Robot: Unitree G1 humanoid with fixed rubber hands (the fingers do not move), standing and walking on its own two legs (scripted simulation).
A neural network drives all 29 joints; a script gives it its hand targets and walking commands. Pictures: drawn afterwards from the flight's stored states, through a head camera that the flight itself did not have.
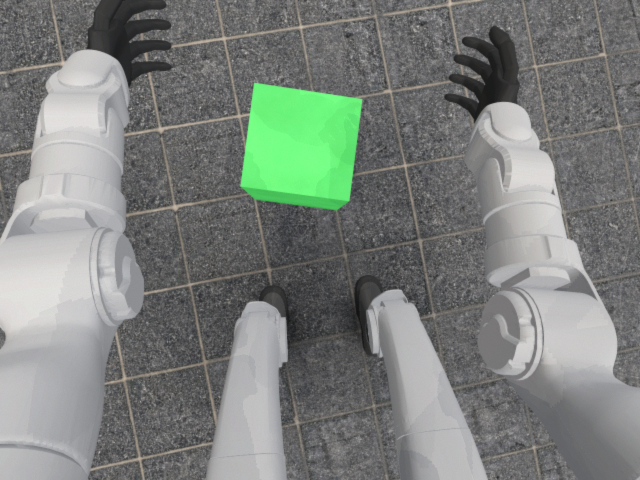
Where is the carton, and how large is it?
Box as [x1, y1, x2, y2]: [240, 83, 361, 210]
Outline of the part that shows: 254,83 240,186 255,199 336,210 349,199 361,99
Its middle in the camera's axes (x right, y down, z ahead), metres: -0.05 -0.18 +0.86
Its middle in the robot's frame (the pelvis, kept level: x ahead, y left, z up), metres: +0.53 +0.00 -0.53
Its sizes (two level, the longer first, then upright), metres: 0.210 0.200 0.250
